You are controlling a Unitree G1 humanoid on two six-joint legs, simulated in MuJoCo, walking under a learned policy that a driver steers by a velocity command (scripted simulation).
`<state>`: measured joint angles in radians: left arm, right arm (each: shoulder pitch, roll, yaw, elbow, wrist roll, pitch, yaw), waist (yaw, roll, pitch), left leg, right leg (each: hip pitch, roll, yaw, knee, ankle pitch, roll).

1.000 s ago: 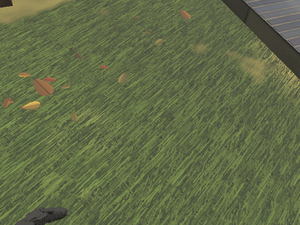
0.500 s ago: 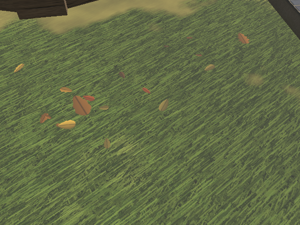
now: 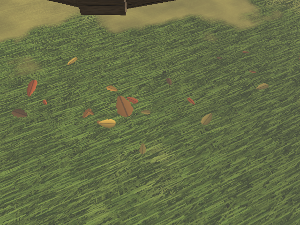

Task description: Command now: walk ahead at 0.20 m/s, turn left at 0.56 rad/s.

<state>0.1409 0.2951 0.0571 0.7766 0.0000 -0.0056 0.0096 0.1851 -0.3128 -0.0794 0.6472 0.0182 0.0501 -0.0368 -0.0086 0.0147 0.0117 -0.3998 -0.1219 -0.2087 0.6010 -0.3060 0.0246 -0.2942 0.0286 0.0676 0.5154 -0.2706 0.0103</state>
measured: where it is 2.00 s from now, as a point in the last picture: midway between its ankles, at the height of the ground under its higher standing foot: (59, 181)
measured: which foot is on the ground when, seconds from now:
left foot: up 0.00-0.44, down 0.46-0.98, up 1.00-1.00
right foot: down 0.00-0.46, up 0.48-0.94, down 0.96-1.00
